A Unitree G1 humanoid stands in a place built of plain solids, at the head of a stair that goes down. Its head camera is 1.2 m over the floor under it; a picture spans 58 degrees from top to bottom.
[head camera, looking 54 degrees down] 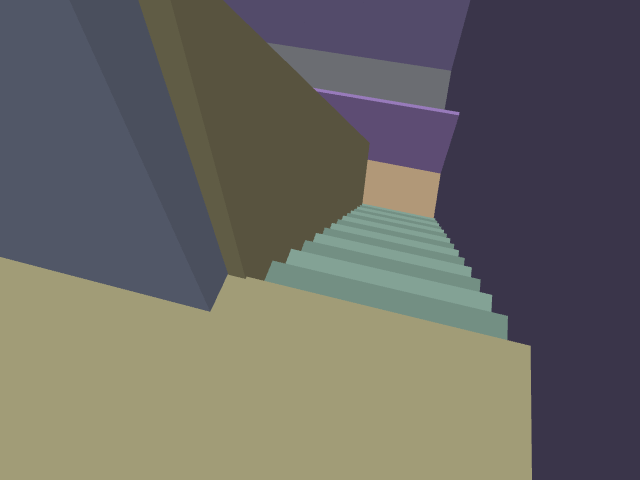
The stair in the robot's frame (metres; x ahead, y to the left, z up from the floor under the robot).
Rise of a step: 0.20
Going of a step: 0.20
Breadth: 0.88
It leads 15 degrees to the right of straight ahead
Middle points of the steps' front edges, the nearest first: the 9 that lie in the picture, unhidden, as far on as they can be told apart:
0.61 -0.19 0.00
0.80 -0.24 -0.20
1.00 -0.29 -0.40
1.19 -0.35 -0.59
1.38 -0.40 -0.79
1.58 -0.46 -0.99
1.77 -0.51 -1.19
1.97 -0.56 -1.39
2.16 -0.62 -1.59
